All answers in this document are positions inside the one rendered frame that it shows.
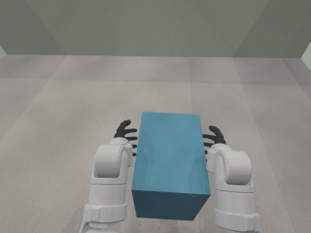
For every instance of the robot left hand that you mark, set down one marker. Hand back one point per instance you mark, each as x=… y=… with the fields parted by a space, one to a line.
x=121 y=133

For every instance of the carton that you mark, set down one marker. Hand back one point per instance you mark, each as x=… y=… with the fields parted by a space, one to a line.
x=170 y=179

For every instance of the right robot forearm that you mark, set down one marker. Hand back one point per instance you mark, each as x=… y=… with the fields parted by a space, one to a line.
x=235 y=210

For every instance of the robot right hand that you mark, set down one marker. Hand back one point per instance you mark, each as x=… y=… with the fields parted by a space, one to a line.
x=218 y=139

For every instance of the left robot forearm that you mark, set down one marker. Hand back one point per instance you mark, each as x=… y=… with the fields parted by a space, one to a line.
x=106 y=202

